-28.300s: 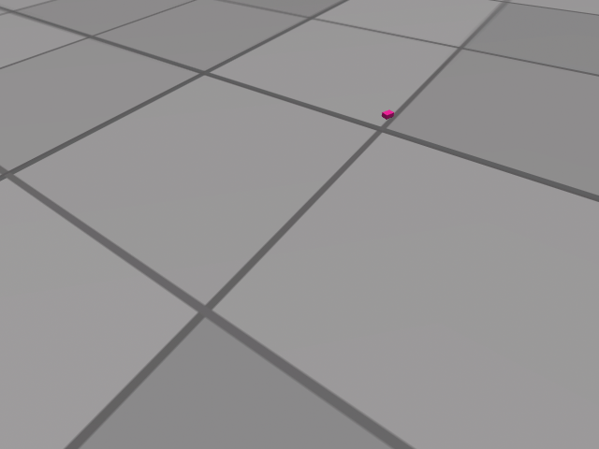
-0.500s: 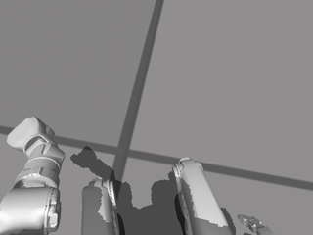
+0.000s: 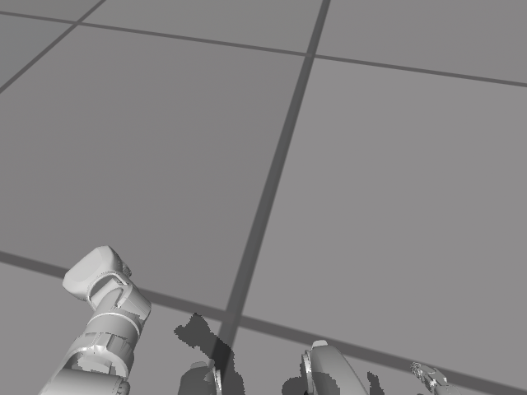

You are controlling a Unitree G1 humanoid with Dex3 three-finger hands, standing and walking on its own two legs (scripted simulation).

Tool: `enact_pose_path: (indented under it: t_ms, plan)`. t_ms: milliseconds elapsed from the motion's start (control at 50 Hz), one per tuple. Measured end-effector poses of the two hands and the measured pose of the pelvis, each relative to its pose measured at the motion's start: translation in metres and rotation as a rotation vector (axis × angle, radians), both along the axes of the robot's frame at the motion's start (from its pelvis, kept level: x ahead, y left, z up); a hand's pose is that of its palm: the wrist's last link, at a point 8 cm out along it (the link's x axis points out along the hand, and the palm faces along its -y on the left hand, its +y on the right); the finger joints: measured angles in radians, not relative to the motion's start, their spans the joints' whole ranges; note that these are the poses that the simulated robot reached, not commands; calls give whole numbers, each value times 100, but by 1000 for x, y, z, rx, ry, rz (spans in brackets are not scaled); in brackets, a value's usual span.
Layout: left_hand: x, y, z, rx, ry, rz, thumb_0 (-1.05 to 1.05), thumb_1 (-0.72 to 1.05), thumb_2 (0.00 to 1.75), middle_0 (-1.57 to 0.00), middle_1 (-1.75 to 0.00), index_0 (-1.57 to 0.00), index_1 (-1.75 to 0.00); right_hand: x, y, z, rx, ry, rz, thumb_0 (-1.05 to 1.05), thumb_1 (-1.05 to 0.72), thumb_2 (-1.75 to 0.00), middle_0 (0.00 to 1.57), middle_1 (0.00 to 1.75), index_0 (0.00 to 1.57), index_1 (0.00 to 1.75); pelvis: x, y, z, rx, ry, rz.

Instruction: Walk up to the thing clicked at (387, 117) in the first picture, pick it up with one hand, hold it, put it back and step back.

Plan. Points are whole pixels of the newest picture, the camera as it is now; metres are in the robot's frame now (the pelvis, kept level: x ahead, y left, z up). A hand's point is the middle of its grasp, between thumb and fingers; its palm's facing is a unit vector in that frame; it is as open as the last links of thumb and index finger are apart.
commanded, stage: lift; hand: left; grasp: from above
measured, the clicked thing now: (111, 297) +0.36 +0.26 -0.12
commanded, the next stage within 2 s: hold in 0.58 s
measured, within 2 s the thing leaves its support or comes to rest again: neither
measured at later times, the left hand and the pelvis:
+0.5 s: hand (99, 261) +0.37 +0.23 +0.02, palm faces -0.29 -0.36 -0.89, open 5.9 cm; pelvis +0.04 +0.00 +0.10, yaw +0 degrees
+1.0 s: hand (88, 256) +0.36 +0.22 +0.06, palm faces -0.26 -0.37 -0.89, open 6.2 cm; pelvis +0.05 +0.00 +0.12, yaw +1 degrees
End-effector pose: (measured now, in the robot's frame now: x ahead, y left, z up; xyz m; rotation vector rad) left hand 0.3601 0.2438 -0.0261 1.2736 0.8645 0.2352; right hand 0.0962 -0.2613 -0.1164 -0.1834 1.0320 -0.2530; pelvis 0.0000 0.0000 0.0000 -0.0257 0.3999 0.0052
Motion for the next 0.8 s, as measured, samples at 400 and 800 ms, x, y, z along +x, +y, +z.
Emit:
enact_pose_path:
  t_ms: [400, 800]
  plan:
    - [11, -11, 89, -10, 28, 121, -9, 29, 26, -81, -22, -118, -37, -2, 8, 78, 22, 79, -2, 0, -90, -90, 20, 30, 20, 30, 36, 1, 85, 13, -134, 3]
    - [-2, -14, 126, -6, 23, 160, -13, 33, 21, -82, -16, -120, -33, 35, 12, 111, 66, -5, 77, 1, -90, -90, 20, 30, 20, 30, 47, 2, 114, 23, -223, 3]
